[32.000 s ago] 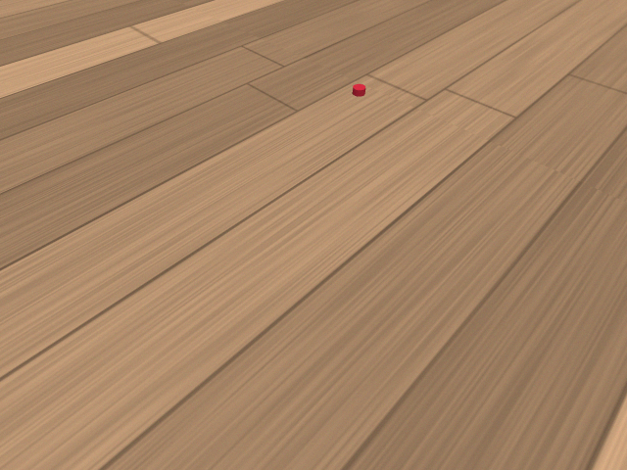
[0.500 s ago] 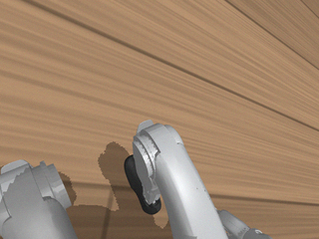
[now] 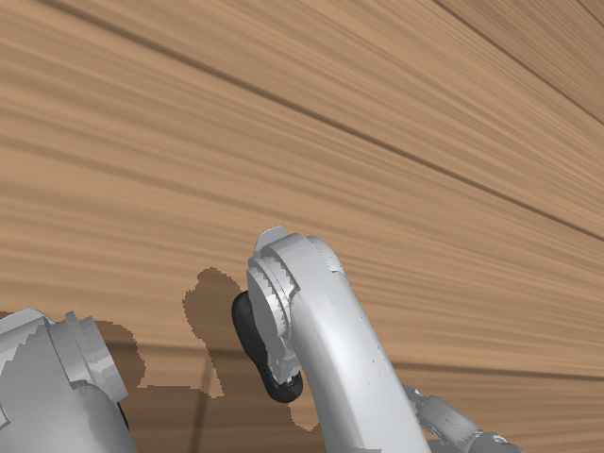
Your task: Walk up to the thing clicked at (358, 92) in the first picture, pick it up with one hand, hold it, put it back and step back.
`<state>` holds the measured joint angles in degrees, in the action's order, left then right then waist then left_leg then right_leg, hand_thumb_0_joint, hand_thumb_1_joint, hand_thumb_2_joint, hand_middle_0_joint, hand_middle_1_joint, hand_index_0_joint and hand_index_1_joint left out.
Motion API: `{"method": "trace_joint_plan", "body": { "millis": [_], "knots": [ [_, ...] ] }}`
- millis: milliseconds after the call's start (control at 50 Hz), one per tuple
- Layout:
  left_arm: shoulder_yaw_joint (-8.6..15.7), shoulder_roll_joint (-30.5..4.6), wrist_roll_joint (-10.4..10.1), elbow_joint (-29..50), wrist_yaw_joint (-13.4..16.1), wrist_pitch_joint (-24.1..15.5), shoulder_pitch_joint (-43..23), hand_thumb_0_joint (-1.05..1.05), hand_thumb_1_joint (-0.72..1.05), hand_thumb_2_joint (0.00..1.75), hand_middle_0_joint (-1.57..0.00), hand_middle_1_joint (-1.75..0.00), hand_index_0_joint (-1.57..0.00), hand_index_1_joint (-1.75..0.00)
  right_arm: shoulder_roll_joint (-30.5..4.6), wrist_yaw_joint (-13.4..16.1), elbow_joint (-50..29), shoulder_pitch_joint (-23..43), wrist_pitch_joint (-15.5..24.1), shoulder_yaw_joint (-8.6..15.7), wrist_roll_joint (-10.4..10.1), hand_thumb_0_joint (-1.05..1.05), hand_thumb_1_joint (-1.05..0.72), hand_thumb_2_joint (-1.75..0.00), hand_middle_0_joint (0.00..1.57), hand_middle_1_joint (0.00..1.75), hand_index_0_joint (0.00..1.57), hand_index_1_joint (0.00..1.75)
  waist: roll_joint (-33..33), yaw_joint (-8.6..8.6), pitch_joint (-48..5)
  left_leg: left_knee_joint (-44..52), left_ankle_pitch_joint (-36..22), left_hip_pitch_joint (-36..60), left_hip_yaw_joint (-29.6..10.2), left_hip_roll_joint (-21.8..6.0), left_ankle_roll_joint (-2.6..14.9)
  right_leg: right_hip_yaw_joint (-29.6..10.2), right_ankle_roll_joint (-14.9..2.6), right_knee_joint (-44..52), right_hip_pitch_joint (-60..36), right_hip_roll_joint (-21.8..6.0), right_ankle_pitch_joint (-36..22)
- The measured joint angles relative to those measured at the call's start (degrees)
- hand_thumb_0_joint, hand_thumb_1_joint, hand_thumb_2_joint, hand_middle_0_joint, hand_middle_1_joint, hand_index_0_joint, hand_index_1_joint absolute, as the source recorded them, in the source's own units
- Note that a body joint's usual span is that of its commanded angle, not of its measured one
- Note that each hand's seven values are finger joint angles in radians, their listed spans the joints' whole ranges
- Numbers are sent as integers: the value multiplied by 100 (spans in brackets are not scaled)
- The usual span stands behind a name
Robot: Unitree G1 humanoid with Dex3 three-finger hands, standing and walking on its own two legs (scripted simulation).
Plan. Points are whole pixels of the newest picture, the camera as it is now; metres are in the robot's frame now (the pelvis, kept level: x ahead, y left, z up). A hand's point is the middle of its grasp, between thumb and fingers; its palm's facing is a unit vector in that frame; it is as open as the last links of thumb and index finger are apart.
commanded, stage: close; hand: left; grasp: from above
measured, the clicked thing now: out of the picture +0.45 +0.32 -0.29
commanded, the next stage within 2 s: settle in 0.14 s
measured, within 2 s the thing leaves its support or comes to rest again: leaves its support in 0.58 s
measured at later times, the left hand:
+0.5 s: hand out of the picture +0.43 +0.31 -0.26, palm faces -0.43 -0.17 -0.89, open 9.6 cm
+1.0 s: hand out of the picture +0.43 +0.33 -0.17, palm faces -0.44 -0.13 -0.89, open 9.5 cm
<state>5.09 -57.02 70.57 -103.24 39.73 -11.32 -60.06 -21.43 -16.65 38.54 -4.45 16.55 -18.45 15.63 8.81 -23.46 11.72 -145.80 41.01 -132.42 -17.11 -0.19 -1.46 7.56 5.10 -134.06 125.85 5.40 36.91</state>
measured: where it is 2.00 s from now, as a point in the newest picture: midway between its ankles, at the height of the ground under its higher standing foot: (202, 410)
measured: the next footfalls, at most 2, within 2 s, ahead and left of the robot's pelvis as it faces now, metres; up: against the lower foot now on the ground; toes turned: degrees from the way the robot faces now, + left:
none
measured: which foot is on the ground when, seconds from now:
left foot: down 0.00-1.00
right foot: down 0.00-1.00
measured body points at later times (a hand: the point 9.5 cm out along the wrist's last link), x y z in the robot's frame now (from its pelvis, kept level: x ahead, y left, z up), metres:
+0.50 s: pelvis +0.00 +0.00 +0.00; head +0.28 +0.13 +0.33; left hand +0.45 +0.32 -0.21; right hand +0.06 -0.25 -0.05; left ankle +0.07 +0.13 -0.27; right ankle +0.13 -0.13 -0.27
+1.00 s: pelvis +0.01 +0.00 +0.02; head +0.23 +0.11 +0.39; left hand +0.45 +0.33 -0.12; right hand +0.11 -0.26 -0.07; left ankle +0.07 +0.13 -0.27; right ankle +0.13 -0.13 -0.27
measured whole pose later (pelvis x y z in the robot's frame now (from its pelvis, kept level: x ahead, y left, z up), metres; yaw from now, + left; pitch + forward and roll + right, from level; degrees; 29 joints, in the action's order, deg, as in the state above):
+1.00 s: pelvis +0.01 +0.00 +0.02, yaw +4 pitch +33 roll -11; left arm 1.3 -41.9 67.8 -83.8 24.3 -5.9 -53.9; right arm -18.2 -15.0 40.4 -6.9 9.6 -7.3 8.6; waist 0.4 -15.6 -1.8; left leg -140.0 39.6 -134.2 -11.6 0.5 -1.2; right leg 3.7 3.4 -132.6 128.5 2.6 38.3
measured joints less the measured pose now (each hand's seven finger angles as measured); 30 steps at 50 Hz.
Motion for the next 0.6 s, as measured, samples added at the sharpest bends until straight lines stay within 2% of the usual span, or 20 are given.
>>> {"method": "trace_joint_plan", "body": {
  "millis": [220, 360, 500, 560, 600],
  "knots": [
    [-50, -38, -4, 26, 33, -55, 23, -3, 12, 36, -59, -64, -69, -58, 83, 54, -55, -35, -74, -108, 61, 0, -90, -90, 20, 30, 20, 29, 1, 9, 20, 22, -2, 12, -28, -5, -31, 24, -2, 22, 5, -4, -20],
    [-39, -16, -21, 104, 26, -32, 61, -3, 10, 37, -61, -62, -71, -55, 111, 88, -41, -15, -90, -97, 63, 0, -91, -90, 20, 30, 20, 29, -8, 25, 11, 22, 10, 10, -34, -9, -33, 30, 5, 26, 8, -5, -16],
    [65, 102, -22, 402, -240, 63, 142, -3, 7, 38, -64, -60, -74, -53, 108, 79, -29, -98, -94, 59, -10, 0, -92, -90, 20, 30, 20, 29, -63, 71, -59, 39, 5, -28, -8, 15, -31, 18, -30, 22, 29, -41, 13],
    [175, 222, -8, 677, -362, 121, 292, -3, 7, 39, -65, -59, -75, -52, 107, 64, 1, -184, -123, 192, -44, 0, -92, -90, 20, 30, 20, 29, -118, 139, -157, 59, 10, -61, 13, 21, -37, 9, -69, 21, 65, -60, 30],
    [132, 340, -58, 898, -424, 172, 388, -3, 6, 39, -66, -58, -76, -52, 112, 50, 30, -239, -163, 277, -79, 0, -92, -90, 20, 30, 20, 29, -158, 205, -247, 87, 11, -77, 38, 26, -40, -8, -76, 27, 85, -76, 46]
  ]
}}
